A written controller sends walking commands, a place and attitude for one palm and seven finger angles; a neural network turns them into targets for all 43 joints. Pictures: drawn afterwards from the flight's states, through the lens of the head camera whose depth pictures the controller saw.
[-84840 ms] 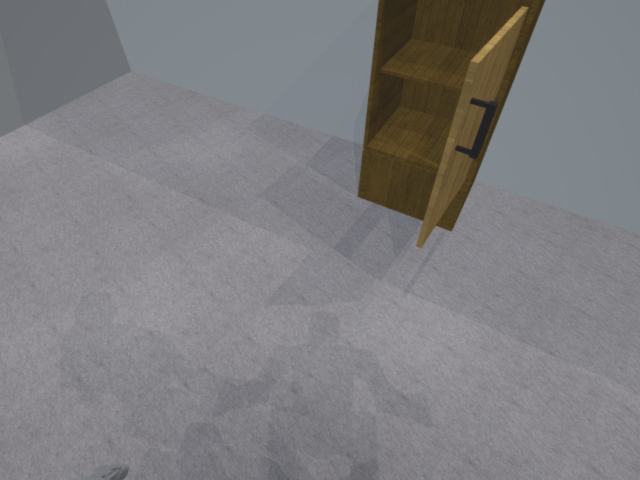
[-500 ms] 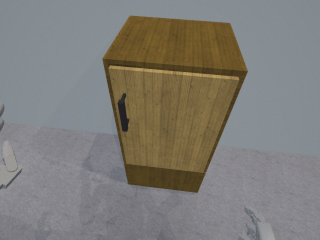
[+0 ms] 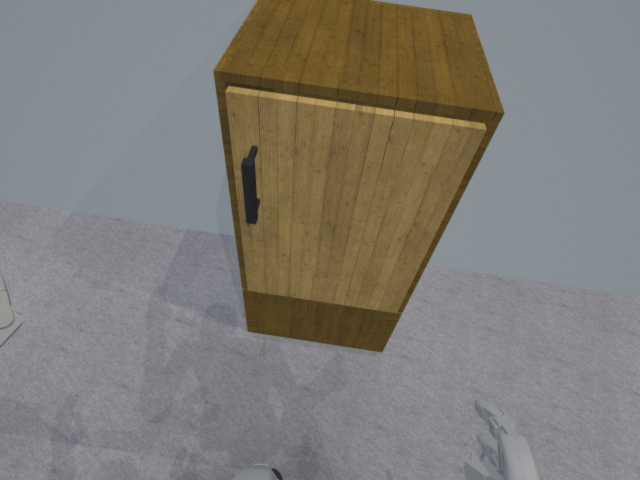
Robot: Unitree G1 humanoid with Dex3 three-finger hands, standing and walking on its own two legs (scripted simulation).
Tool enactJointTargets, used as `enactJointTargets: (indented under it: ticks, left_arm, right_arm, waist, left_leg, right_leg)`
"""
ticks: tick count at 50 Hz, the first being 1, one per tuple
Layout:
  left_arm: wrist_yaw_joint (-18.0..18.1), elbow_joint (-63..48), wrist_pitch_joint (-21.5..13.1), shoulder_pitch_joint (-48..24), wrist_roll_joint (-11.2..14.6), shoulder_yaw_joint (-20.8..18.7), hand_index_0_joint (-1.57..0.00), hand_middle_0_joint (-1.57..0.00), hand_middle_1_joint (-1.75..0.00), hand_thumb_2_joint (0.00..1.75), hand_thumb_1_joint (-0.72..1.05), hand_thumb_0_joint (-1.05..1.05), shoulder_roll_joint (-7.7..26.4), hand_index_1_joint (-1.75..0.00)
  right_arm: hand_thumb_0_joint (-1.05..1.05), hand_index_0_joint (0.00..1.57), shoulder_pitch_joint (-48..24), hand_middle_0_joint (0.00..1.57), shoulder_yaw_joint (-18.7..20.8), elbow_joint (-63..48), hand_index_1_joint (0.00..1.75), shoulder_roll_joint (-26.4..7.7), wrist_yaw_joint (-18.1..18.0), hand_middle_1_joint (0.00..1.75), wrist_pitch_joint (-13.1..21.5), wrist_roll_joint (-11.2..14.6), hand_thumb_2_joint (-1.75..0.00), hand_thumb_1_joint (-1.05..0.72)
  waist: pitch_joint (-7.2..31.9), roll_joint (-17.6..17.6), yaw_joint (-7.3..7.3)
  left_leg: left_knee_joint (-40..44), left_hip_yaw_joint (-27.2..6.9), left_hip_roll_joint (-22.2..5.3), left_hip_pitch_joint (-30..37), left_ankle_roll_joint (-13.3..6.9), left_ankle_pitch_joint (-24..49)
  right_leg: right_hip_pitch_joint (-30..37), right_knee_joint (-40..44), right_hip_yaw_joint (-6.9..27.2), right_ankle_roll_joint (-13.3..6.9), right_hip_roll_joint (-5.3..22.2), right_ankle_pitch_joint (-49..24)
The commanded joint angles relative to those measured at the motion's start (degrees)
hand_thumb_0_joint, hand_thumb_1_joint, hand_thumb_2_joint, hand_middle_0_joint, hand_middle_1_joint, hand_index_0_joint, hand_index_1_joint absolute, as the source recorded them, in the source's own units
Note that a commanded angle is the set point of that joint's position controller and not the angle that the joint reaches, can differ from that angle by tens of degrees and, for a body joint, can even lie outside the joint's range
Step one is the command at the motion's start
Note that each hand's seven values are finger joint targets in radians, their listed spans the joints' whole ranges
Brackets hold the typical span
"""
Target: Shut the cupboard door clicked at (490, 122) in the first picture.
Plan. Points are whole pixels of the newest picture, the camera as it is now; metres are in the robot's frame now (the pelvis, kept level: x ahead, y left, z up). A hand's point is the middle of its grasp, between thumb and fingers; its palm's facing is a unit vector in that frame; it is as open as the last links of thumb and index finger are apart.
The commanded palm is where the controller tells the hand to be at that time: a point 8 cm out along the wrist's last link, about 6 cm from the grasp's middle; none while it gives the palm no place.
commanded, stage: step back with the hand held close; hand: left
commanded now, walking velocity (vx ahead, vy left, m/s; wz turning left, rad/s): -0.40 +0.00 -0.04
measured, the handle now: (252, 186) +0.60 +0.17 -0.03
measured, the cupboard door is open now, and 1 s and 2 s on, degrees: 0 0 0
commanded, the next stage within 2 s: stop stepping back and stand still in 0.30 s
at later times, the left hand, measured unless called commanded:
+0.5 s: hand out of the picture +0.10 +0.28 +0.18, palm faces +0.42 -0.82 -0.40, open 7.4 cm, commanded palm +0.05 +0.31 +0.19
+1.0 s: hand out of the picture +0.07 +0.29 +0.18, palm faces +0.43 -0.82 -0.37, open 7.4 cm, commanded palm +0.00 +0.32 +0.19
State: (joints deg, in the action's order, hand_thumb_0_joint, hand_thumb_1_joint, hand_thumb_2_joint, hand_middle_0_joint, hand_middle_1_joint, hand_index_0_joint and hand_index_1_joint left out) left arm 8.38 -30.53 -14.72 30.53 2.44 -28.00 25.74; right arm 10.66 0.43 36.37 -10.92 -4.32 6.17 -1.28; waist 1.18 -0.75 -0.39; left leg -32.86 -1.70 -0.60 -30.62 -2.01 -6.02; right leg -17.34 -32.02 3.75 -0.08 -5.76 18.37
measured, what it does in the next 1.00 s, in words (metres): walks backwards: left foot, then right foot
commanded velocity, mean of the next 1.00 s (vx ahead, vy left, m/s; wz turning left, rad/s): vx -0.06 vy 0.00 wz -0.02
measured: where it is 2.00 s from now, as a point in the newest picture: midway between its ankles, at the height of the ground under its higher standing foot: outside the picture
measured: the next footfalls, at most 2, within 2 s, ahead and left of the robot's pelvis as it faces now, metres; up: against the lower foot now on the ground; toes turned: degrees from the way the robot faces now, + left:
left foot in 0.30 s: +0.02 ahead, +0.10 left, +0.00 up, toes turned +0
right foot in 0.60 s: -0.19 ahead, -0.09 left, +0.00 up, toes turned -1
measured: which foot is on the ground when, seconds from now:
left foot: down 0.00-0.14, up 0.16-0.28, down 0.30-1.00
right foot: down 0.00-0.32, up 0.34-0.58, down 0.60-1.00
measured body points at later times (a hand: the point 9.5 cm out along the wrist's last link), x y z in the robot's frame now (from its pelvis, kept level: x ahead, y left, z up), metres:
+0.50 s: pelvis -0.10 +0.02 +0.01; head -0.09 +0.06 +0.46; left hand +0.07 +0.32 +0.20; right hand +0.07 -0.21 -0.05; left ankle +0.01 +0.10 -0.72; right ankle -0.18 -0.11 -0.69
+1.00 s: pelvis -0.15 +0.02 +0.00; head -0.17 +0.04 +0.45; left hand +0.05 +0.33 +0.20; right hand -0.04 -0.23 -0.08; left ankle -0.02 +0.10 -0.72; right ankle -0.23 -0.09 -0.72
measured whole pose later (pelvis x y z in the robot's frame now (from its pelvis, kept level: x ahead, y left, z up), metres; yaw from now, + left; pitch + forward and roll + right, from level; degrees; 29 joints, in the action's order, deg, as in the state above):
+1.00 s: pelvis -0.15 +0.02 +0.00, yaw -2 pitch -2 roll -1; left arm 8.7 -24.7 -10.1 26.7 3.1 -25.7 23.5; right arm 16.3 -0.1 38.0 -10.8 -4.6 6.2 -0.7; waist 2.0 -1.6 3.5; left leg -29.8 2.9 1.0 -23.8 -2.5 -5.3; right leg -6.4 -32.9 0.7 -1.7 -2.4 25.8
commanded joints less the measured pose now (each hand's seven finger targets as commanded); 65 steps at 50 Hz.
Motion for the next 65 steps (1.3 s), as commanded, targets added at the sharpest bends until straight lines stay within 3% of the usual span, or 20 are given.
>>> enactJointTargets:
  ticks: [1, 4, 8, 12, 14, 15, 17, 21, 26, 31, 38, 41, 45, 49, 52, 55, 58, 63, 64, 65]
  left_arm:
    - [0.58, -15.56, -4.25, -2.21, 1.05, -4.29, -0.20, -0.20, -0.30, 0.90, 0.90, 0.00, 9.80, -0.30]
    - [0.61, -13.57, -3.50, 1.04, 1.28, -6.46, -0.20, -0.20, -0.30, 0.90, 0.90, 0.00, 12.05, -0.30]
    - [2.00, -9.09, -2.20, -1.89, -0.01, -8.02, -0.20, -0.20, -0.30, 0.90, 0.90, 0.00, 14.62, -0.30]
    - [1.62, -6.09, -1.23, -4.66, -0.40, -2.74, -0.20, -0.20, -0.30, 0.90, 0.90, 0.00, 10.52, -0.30]
    - [1.28, -8.62, -2.02, -6.23, -0.06, -3.01, -0.20, -0.20, -0.30, 0.90, 0.90, 0.00, 11.22, -0.30]
    - [0.82, -9.64, -2.89, -6.39, 0.41, -3.09, -0.20, -0.20, -0.30, 0.90, 0.90, 0.00, 11.33, -0.30]
    - [-0.05, -10.53, -2.59, -3.82, 0.52, -4.15, -0.20, -0.20, -0.30, 0.90, 0.90, 0.00, 9.78, -0.30]
    - [0.03, -15.12, -1.83, -2.65, 0.67, -2.44, -0.20, -0.20, -0.30, 0.90, 0.90, 0.00, 7.79, -0.30]
    - [0.97, -14.71, 0.41, -0.27, 1.11, -3.34, -0.20, -0.20, -0.30, 0.90, 0.90, 0.00, 8.80, -0.30]
    - [1.51, -11.39, 1.36, -1.55, 2.32, -6.40, -0.20, -0.20, -0.30, 0.90, 0.90, 0.00, 11.86, -0.30]
    - [2.02, -5.39, 2.71, -13.35, 0.22, -1.81, -0.20, -0.20, -0.30, 0.90, 0.90, 0.00, 10.41, -0.30]
    - [1.37, -2.57, 1.56, -14.35, -0.53, 0.55, -0.20, -0.20, -0.30, 0.90, 0.90, 0.00, 8.53, -0.30]
    - [1.19, -9.05, -0.36, -12.27, 0.02, -3.61, -0.20, -0.20, -0.30, 0.90, 0.90, 0.00, 10.53, -0.30]
    - [0.90, -11.74, -1.00, 0.00, 0.88, -5.73, -0.20, -0.20, -0.30, 0.90, 0.90, 0.00, 10.16, -0.30]
    - [0.96, -10.40, -0.12, 5.06, 1.66, -6.12, -0.20, -0.20, -0.30, 0.90, 0.90, 0.00, 9.33, -0.30]
    - [1.65, -5.90, 0.96, 1.15, 1.90, -4.06, -0.20, -0.20, -0.30, 0.90, 0.90, 0.00, 7.49, -0.30]
    - [1.73, -3.99, 1.14, -7.71, 1.02, -1.72, -0.20, -0.20, -0.30, 0.90, 0.90, 0.00, 8.19, -0.30]
    - [1.44, -6.90, 0.81, -12.64, -0.16, -1.62, -0.20, -0.20, -0.30, 0.90, 0.90, 0.00, 9.10, -0.30]
    - [-6.88, 39.94, 10.36, -5.98, -5.20, 19.82, -0.20, -0.20, -0.30, 0.90, 0.90, 0.00, -3.91, -0.30]
    - [-7.83, 42.39, 14.79, -3.92, -4.05, 19.80, -0.20, -0.20, -0.30, 0.90, 0.90, 0.00, -4.88, -0.30]
  right_arm:
    - [0.00, 0.20, -3.67, 0.20, 3.82, -7.20, 0.30, -8.80, -0.09, 0.30, 3.37, 0.68, -0.90, -0.90]
    - [0.00, 0.20, -4.94, 0.20, 3.60, -9.06, 0.30, -8.06, 0.17, 0.30, 1.81, 0.93, -0.90, -0.90]
    - [0.00, 0.20, -6.49, 0.20, 3.67, -8.36, 0.30, -7.27, 0.45, 0.30, -1.20, -0.39, -0.90, -0.90]
    - [0.00, 0.20, -5.07, 0.20, 1.80, -8.25, 0.30, -6.66, -0.62, 0.30, -2.66, 0.78, -0.90, -0.90]
    - [0.00, 0.20, -5.56, 0.20, 2.85, -8.92, 0.30, -9.71, -1.39, 0.30, -1.40, 1.69, -0.90, -0.90]
    - [0.00, 0.20, -4.04, 0.20, 3.50, -9.12, 0.30, -9.73, -1.14, 0.30, -0.35, 2.45, -0.90, -0.90]
    - [0.00, 0.20, -4.16, 0.20, 4.05, -9.53, 0.30, -10.15, -0.76, 0.30, 0.86, 0.37, -0.90, -0.90]
    - [0.00, 0.20, -3.45, 0.20, 3.92, -8.17, 0.30, -8.85, 0.64, 0.30, 3.43, 0.31, -0.90, -0.90]
    - [0.00, 0.20, -2.27, 0.20, 2.12, -8.02, 0.30, -8.34, 0.66, 0.30, 3.92, 0.22, -0.90, -0.90]
    - [0.00, 0.20, -1.98, 0.20, 1.50, -7.42, 0.30, -7.10, 0.55, 0.30, 2.00, 0.08, -0.90, -0.90]
    - [0.00, 0.20, -3.24, 0.20, 1.46, -6.28, 0.30, -8.77, -0.45, 0.30, 1.13, 1.81, -0.90, -0.90]
    - [0.00, 0.20, -2.73, 0.20, 1.50, -6.51, 0.30, -8.76, -0.99, 0.30, 1.32, 1.69, -0.90, -0.90]
    - [0.00, 0.20, -2.95, 0.20, 1.33, -8.01, 0.30, -8.78, -1.07, 0.30, 3.03, 0.81, -0.90, -0.90]
    - [0.00, 0.20, -1.92, 0.20, 1.77, -8.70, 0.30, -7.50, -0.04, 0.30, 3.83, 0.64, -0.90, -0.90]
    - [0.00, 0.20, -1.24, 0.20, 2.23, -8.87, 0.30, -6.94, 0.63, 0.30, 2.37, 0.91, -0.90, -0.90]
    - [0.00, 0.20, -0.17, 0.20, 1.95, -7.34, 0.30, -7.09, 0.37, 0.30, 1.28, 0.91, -0.90, -0.90]
    - [0.00, 0.20, -1.24, 0.20, 2.04, -6.80, 0.30, -8.20, -0.95, 0.30, 2.25, 1.50, -0.90, -0.90]
    - [0.00, 0.20, -3.30, 0.20, 0.90, -8.11, 0.30, -8.04, -1.99, 0.30, 3.48, 1.04, -0.90, -0.90]
    - [0.00, 0.20, -4.36, 0.20, 3.41, 5.81, 0.30, -19.91, 3.02, 0.30, 4.06, 0.53, -0.90, -0.90]
    - [0.00, 0.20, -1.83, 0.20, 2.59, 5.58, 0.30, -14.38, 3.31, 0.30, 0.11, 1.27, -0.90, -0.90]
  waist:
    - [18.16, 8.75, 0.89]
    - [14.28, 2.47, 1.32]
    - [3.46, -4.46, 1.20]
    - [-0.71, -1.74, 2.51]
    - [3.27, 10.59, 1.07]
    - [7.56, 8.24, 0.86]
    - [9.99, 16.34, 0.52]
    - [11.21, 9.73, 0.29]
    - [7.23, 15.07, 1.06]
    - [10.74, 0.78, 1.55]
    - [-6.85, -2.74, 2.72]
    - [-10.44, 3.46, 3.00]
    - [-5.09, 15.62, 1.25]
    - [6.27, 12.08, 0.07]
    - [6.18, 2.14, 1.31]
    - [1.96, -2.08, 2.05]
    - [1.59, 1.21, 2.60]
    - [-0.33, 11.50, 0.69]
    - [-4.85, 8.84, 1.98]
    - [2.31, 3.63, 0.35]
  left_leg:
    - [8.23, -6.25, -9.12, 12.31, -2.45, 6.61]
    - [4.33, -2.46, -5.06, 7.94, -0.08, -8.74]
    - [-20.76, 0.39, 1.85, 9.41, 4.07, -15.86]
    - [2.12, 0.07, 0.15, 11.47, 2.91, -8.52]
    - [13.36, -7.05, -8.77, 8.80, -0.60, 6.17]
    - [14.11, -7.09, -11.27, 8.86, -1.86, 6.91]
    - [22.79, -15.59, -17.74, -0.51, -5.60, -8.89]
    - [18.79, -11.26, -16.48, 10.64, -5.85, -8.98]
    - [22.35, -7.08, -8.90, 11.41, 0.26, -26.78]
    - [2.12, 1.89, -1.57, 21.02, 3.82, -10.90]
    - [-5.24, 1.54, -2.88, 12.26, 1.54, -7.93]
    - [-0.58, -1.14, -3.48, 16.78, 0.52, -13.67]
    - [27.45, -21.04, -11.09, 7.60, -0.17, -38.54]
    - [21.80, -7.04, -6.39, 9.06, 2.91, -27.02]
    - [5.61, 0.25, -1.46, 15.20, 3.47, -13.93]
    - [-0.89, -0.07, -2.24, 16.48, 2.52, -6.22]
    - [4.60, -2.18, -4.01, 23.89, 1.33, -3.21]
    - [25.92, -12.87, -8.72, 13.94, 0.78, -29.56]
    - [10.56, -14.23, -8.95, 10.11, -2.64, -2.44]
    - [6.92, -8.35, -8.60, 14.71, -2.78, 7.95]
  right_leg:
    - [8.15, -0.25, 0.95, 1.99, 2.63, -16.15]
    - [4.13, 6.31, 5.90, 0.62, 7.68, -10.89]
    - [-16.79, 21.26, 20.09, -9.62, 22.64, -0.95]
    - [-10.14, 11.10, 5.48, -3.21, 12.43, -14.90]
    - [-1.17, 1.40, -0.92, 1.50, 2.52, -12.02]
    - [4.04, -1.97, -1.03, 1.89, 1.08, -8.70]
    - [9.39, -16.14, -1.19, 1.82, -0.63, 3.31]
    - [0.92, -17.55, -1.01, 1.42, 0.84, 9.49]
    - [8.78, 9.70, -7.32, -0.38, -0.36, 6.69]
    - [-1.27, 18.63, 1.37, -5.45, 11.59, 7.54]
    - [-6.72, 16.26, 5.17, -6.40, 16.26, 6.51]
    - [-12.75, 12.43, 1.73, -5.21, 12.40, 15.26]
    - [1.38, -5.05, -6.01, -1.17, 1.20, 11.44]
    - [12.80, 6.53, -6.13, -1.84, 2.05, 9.07]
    - [3.49, 15.41, 3.13, -5.55, 9.28, 11.93]
    - [-2.50, 17.13, 8.30, -7.48, 14.34, 5.12]
    - [-4.54, 12.42, 1.88, -2.55, 9.17, -0.34]
    - [4.76, 5.41, -4.12, -0.58, 2.64, 6.11]
    - [-1.94, -1.80, -2.80, -1.44, 7.55, -3.43]
    - [1.62, 0.60, -1.18, -1.08, 8.70, -1.05]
